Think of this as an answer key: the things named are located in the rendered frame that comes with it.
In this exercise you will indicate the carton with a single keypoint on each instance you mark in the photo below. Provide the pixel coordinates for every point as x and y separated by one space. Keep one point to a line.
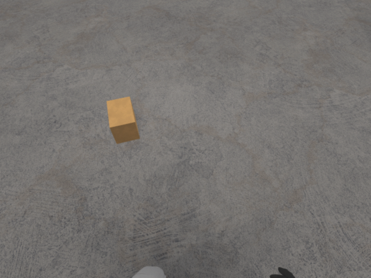
122 120

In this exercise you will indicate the robot left thigh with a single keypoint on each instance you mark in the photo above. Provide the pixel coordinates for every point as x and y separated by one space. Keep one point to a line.
150 272

